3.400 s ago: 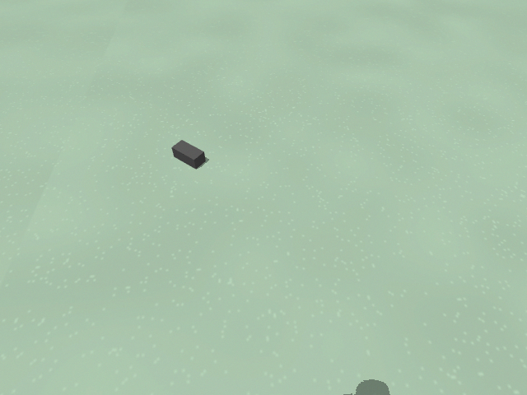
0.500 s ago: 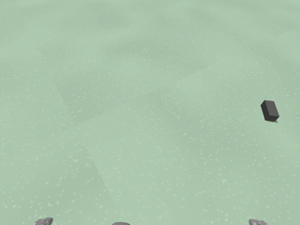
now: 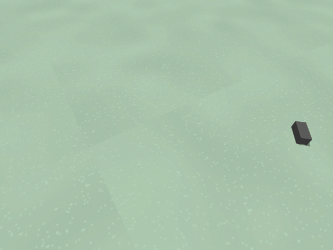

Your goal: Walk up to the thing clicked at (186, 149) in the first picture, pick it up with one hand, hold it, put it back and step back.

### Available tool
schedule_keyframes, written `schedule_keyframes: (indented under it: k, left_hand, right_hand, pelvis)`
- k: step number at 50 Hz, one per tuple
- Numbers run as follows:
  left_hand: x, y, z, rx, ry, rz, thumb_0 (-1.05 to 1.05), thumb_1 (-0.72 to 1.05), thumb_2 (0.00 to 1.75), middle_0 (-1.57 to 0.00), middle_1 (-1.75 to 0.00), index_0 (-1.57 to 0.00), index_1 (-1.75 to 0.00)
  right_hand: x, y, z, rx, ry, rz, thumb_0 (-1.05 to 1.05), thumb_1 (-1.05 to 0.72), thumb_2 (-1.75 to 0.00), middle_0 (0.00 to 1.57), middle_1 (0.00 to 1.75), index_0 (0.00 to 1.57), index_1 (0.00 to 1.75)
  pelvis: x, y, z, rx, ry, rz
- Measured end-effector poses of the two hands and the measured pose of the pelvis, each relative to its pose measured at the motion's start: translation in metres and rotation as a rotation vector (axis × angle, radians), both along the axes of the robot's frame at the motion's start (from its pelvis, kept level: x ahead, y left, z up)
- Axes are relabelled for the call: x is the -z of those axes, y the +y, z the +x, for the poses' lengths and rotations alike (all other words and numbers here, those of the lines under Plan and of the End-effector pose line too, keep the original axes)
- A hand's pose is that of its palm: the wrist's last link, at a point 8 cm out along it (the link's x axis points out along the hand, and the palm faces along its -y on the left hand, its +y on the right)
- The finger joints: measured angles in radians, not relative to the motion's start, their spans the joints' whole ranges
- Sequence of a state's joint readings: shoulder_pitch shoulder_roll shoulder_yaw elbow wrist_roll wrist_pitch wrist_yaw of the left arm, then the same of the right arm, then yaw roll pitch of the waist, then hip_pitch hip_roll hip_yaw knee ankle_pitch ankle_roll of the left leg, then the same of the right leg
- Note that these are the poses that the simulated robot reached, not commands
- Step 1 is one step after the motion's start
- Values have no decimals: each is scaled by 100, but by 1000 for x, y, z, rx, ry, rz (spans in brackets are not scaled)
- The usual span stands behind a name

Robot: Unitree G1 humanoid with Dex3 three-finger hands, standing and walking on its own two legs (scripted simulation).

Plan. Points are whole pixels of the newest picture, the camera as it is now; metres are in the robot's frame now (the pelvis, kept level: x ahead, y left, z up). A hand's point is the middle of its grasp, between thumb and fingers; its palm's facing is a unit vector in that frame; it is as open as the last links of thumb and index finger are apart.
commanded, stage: stand
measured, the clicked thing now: (301, 132) +1.05 -1.01 -0.74
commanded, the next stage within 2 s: none
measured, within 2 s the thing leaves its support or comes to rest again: neither
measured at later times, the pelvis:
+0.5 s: pelvis +0.01 -0.01 +0.00, yaw -2 degrees
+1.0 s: pelvis +0.01 -0.01 +0.00, yaw -2 degrees
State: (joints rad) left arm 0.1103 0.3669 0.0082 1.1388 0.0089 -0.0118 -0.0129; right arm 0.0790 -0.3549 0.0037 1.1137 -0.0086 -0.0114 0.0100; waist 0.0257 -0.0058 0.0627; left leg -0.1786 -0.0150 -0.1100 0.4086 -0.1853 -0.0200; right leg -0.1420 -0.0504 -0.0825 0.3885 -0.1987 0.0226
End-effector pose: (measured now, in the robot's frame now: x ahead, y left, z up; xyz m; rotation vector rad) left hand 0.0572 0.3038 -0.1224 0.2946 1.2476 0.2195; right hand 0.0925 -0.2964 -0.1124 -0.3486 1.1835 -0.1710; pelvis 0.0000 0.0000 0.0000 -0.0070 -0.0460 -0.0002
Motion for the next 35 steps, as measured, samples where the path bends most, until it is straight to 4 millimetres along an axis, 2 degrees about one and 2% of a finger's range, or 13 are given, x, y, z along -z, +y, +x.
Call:
schedule_keyframes:
  k: [7, 23, 35]
  left_hand:
    - [-2, -7, 7, 16, 20, 3, 1, 90, 90, -20, -30, -20, -30]
    - [-9, -16, 38, 50, -39, 11, 1, 90, 90, -20, -30, -20, -30]
    - [-9, -18, 37, 54, -27, 8, 1, 90, 90, -20, -30, -20, -30]
  right_hand:
    - [3, -6, -8, 34, 26, 8, 0, -90, -90, 21, 30, 21, 30]
    - [4, -13, -18, 66, 34, 13, 0, -90, -90, 21, 30, 21, 30]
    - [5, -16, -28, 76, 60, 11, 0, -90, -90, 21, 30, 21, 30]
  pelvis:
    - [-2, -4, 4, 12, 4, 2]
    - [-4, -10, 7, 31, -1, 6]
    - [-4, -12, 8, 33, 5, 5]
